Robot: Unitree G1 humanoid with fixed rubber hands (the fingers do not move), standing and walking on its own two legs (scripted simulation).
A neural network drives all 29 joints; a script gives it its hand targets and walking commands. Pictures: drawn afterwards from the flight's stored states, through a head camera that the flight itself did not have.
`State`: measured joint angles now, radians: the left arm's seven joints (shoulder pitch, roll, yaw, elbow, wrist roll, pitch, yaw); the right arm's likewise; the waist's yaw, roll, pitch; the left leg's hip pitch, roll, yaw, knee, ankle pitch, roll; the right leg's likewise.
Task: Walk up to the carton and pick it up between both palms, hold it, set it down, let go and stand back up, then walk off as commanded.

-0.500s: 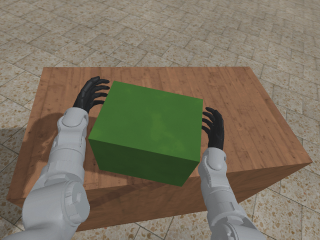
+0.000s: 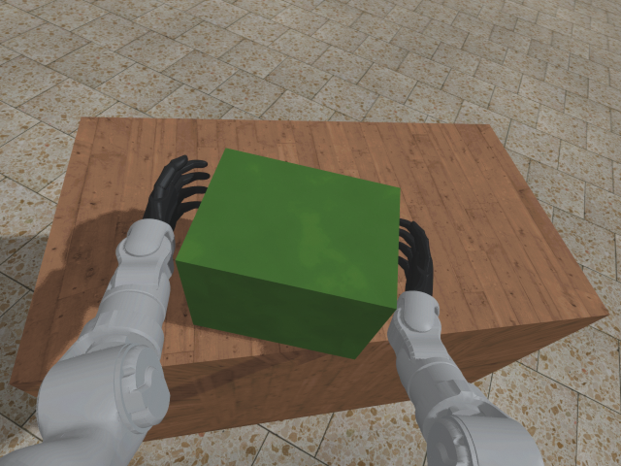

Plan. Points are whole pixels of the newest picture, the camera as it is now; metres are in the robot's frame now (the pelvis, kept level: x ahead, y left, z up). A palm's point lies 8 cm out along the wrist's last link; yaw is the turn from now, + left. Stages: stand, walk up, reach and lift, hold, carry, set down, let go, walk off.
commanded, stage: set down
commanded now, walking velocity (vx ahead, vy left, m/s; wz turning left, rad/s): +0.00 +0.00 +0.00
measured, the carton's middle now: (293, 258) +0.40 -0.01 -0.01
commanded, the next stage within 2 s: none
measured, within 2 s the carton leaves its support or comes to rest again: rests again in 0.34 s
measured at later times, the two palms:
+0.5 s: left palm (143, 229) +0.42 +0.18 +0.04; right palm (398, 291) +0.34 -0.15 +0.01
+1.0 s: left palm (104, 281) +0.35 +0.22 +0.02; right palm (415, 336) +0.27 -0.16 +0.01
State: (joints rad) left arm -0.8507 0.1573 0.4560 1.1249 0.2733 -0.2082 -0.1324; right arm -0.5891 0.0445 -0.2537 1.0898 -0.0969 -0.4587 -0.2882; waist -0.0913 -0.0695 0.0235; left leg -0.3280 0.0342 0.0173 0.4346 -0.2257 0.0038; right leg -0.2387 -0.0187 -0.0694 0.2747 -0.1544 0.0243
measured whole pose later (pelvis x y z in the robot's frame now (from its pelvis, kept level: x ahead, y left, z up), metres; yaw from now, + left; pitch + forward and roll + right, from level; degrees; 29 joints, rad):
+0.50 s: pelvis -0.02 +0.02 -0.01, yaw -1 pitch +14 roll -4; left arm -0.91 0.23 0.16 1.40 -0.01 -0.35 -0.06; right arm -0.72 -0.02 -0.11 1.40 0.11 -0.49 -0.26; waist -0.09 -0.01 -0.14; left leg -0.56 0.04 0.02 0.57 -0.25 0.00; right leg -0.43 -0.02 -0.07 0.33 -0.13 0.02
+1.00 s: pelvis -0.03 +0.02 -0.01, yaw -1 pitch +10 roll -4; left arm -0.59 0.29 0.12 1.14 -0.08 -0.29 -0.10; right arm -0.40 -0.02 0.02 1.06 0.18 -0.47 -0.26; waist -0.09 -0.01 -0.15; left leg -0.50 0.04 0.02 0.55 -0.24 0.00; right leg -0.38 -0.02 -0.07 0.33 -0.13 0.02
